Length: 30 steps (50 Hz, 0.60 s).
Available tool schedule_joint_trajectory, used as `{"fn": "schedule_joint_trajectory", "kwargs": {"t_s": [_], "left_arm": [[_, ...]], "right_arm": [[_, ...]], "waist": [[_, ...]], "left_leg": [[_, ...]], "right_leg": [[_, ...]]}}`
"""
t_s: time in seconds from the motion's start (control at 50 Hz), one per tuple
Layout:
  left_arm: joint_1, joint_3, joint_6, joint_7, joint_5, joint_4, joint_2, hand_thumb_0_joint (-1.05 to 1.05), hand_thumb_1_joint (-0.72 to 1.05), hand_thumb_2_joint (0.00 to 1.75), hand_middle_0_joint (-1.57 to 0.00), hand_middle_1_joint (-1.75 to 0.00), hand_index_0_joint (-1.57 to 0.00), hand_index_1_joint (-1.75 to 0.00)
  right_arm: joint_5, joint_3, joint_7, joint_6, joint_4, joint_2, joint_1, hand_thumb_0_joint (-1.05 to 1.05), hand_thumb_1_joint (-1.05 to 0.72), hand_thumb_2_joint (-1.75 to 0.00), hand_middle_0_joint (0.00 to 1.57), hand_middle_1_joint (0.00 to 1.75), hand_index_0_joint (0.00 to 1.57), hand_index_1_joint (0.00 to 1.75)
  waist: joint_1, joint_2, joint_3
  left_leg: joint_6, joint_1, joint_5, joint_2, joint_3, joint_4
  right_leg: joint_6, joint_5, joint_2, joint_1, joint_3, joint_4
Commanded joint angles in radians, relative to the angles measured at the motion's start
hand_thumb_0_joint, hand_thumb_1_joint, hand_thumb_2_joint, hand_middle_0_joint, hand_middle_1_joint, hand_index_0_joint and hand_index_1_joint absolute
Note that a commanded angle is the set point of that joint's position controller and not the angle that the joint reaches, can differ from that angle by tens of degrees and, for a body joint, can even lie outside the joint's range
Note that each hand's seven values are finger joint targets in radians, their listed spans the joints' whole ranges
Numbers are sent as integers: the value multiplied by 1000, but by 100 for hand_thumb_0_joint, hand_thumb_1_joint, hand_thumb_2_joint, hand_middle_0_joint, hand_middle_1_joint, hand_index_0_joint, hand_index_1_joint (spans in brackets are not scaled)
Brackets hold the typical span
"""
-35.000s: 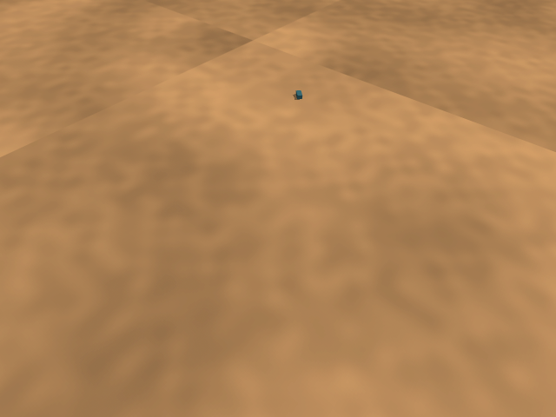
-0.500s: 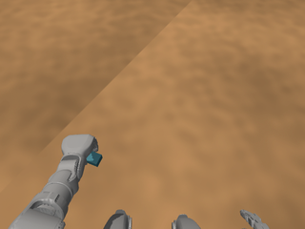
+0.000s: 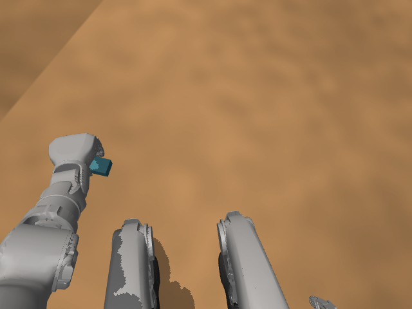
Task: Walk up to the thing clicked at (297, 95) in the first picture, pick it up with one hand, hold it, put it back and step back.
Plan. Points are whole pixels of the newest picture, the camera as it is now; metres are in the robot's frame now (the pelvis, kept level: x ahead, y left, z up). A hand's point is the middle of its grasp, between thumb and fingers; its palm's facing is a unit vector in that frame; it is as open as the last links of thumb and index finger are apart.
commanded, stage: crouch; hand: left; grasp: from above
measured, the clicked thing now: (94, 165) +0.44 +0.21 -0.19
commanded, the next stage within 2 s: lower in 0.94 s
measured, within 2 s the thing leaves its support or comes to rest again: neither
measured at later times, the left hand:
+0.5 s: hand (98, 170) +0.45 +0.23 -0.27, palm faces -0.44 -0.07 -0.90, open 5.9 cm
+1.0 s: hand (107, 173) +0.46 +0.22 -0.34, palm faces -0.43 -0.07 -0.90, open 5.9 cm
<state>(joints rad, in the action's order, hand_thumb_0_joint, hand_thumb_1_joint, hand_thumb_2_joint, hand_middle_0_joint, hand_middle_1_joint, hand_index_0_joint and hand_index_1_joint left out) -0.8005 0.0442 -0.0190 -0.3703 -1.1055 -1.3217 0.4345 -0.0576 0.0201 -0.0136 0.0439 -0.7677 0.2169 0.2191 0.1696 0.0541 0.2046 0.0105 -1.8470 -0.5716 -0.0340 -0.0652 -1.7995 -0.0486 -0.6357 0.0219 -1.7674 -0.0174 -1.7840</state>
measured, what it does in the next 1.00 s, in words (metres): lowers itself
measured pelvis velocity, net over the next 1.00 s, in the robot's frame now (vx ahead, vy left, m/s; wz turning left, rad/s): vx -0.01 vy -0.01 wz -0.07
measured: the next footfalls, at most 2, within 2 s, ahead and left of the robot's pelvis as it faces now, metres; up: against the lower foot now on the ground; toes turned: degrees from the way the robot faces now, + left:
none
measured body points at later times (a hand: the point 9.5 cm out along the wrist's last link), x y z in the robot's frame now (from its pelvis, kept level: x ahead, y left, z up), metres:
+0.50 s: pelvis +0.00 -0.01 -0.10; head +0.23 +0.03 +0.28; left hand +0.47 +0.23 -0.22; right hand +0.06 -0.28 -0.23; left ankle +0.09 +0.13 -0.47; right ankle +0.08 -0.14 -0.47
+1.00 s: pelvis -0.01 -0.01 -0.17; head +0.22 +0.02 +0.21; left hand +0.48 +0.22 -0.29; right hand +0.01 -0.28 -0.28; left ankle +0.09 +0.13 -0.47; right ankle +0.08 -0.14 -0.47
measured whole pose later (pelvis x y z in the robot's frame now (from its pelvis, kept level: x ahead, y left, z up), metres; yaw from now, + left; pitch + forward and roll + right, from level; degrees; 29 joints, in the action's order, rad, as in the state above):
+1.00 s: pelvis -0.01 -0.01 -0.17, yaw -4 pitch +34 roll -6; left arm -0.99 -0.08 0.06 -0.47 -1.18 -1.54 0.62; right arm -0.15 -0.06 -0.14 0.10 -0.80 0.25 0.16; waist 0.24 -0.01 0.07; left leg 0.05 -2.32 -0.63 -0.03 -0.17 -2.35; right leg -0.05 -0.69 0.08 -2.23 0.03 -2.32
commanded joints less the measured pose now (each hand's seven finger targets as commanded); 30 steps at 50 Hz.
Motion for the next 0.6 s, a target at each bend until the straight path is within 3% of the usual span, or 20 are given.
{"fn": "schedule_joint_trajectory", "kwargs": {"t_s": [0.0,0.12,0.14,0.2,0.22,0.26,0.28,0.3,0.36,0.38,0.42,0.44,0.46,0.56,0.58], "left_arm": [[-393,-46,33,-76,-34,159,258,0,89,8,-126,-3,-128,-1],[-440,-60,23,-118,-48,135,261,0,83,8,-121,-5,-124,-3],[-423,-78,18,-119,-53,116,281,0,83,9,-122,-3,-124,-2],[-425,-54,12,-114,-50,100,237,0,84,11,-123,-4,-125,-3],[-442,-74,15,-113,-50,137,287,0,85,11,-123,-5,-125,-3],[-426,-92,15,-109,-44,119,299,0,87,14,-125,-6,-127,-5],[-422,-78,17,-103,-45,114,275,0,87,15,-125,-7,-127,-6],[-448,-93,21,-101,-46,129,295,0,86,16,-125,-6,-126,-5],[-398,-93,26,-91,-51,75,282,0,90,13,-125,-7,-128,-5],[-402,-107,31,-90,-52,84,310,0,88,14,-124,-7,-126,-6],[-410,-85,37,-83,-49,56,274,0,89,11,-125,-7,-127,-5],[-419,-107,41,-86,-51,67,308,0,88,10,-124,-7,-127,-5],[-452,-85,48,-82,-48,85,285,0,85,12,-123,-7,-125,-5],[-490,-112,72,-95,-57,56,344,0,87,12,-123,-9,-126,-7],[-469,-96,71,-96,-59,2,317,0,89,10,-124,-9,-127,-7]], "right_arm": [[-10,57,10,34,58,217,116,0,-88,-89,20,30,20,30],[-34,46,-15,45,27,213,119,0,-88,-89,20,30,20,30],[-38,50,-17,47,18,226,127,0,-88,-89,20,30,20,30],[-48,52,-32,49,10,227,123,0,-89,-90,20,30,20,30],[-46,52,-37,48,18,221,112,0,-89,-90,20,30,20,30],[-54,51,-45,47,12,219,123,0,-89,-90,20,30,20,30],[-57,53,-51,44,9,219,121,0,-89,-90,20,30,20,30],[-60,52,-53,44,-2,226,136,0,-89,-90,20,30,20,30],[-62,52,-67,43,-1,228,134,0,-89,-90,20,30,20,30],[-61,52,-70,41,-4,232,135,0,-89,-90,20,30,20,30],[-64,51,-80,38,5,231,130,0,-89,-90,20,30,20,30],[-65,45,-82,37,-8,228,140,0,-89,-90,20,30,20,30],[-65,54,-85,39,3,238,128,0,-89,-90,20,30,20,30],[-72,40,-97,39,-16,237,139,0,-89,-90,20,30,20,30],[-73,39,-100,41,2,245,124,0,-89,-90,20,30,20,30]], "waist": [[21,117,606],[34,191,650],[34,192,670],[48,207,670],[31,217,675],[36,198,651],[41,190,644],[53,184,640],[49,185,602],[47,186,602],[57,164,582],[53,182,586],[58,184,602],[59,179,595],[67,163,567]], "left_leg": [[-21,437,-23,21,13,142],[-21,410,72,19,39,31],[-18,429,92,16,26,20],[-19,427,142,11,28,-33],[-22,398,139,12,37,-47],[-25,357,132,14,38,-72],[-26,341,132,11,41,-86],[-27,331,143,10,38,-103],[-26,303,148,8,33,-129],[-27,286,150,8,33,-135],[-29,262,130,8,30,-153],[-28,257,133,7,31,-162],[-28,252,126,9,31,-172],[-33,179,99,9,40,-227],[-33,161,77,12,40,-231]], "right_leg": [[90,66,15,126,96,153],[90,163,18,80,106,66],[89,176,15,64,114,42],[86,223,18,39,121,1],[87,226,24,48,118,-6],[82,223,21,50,119,-25],[81,228,26,51,118,-27],[79,239,25,35,124,-41],[82,238,29,0,135,-79],[84,238,33,0,135,-90],[83,222,34,-22,138,-103],[84,224,37,-31,140,-114],[85,218,39,-36,140,-121],[83,195,47,-50,140,-159],[82,173,46,-59,140,-161]]}}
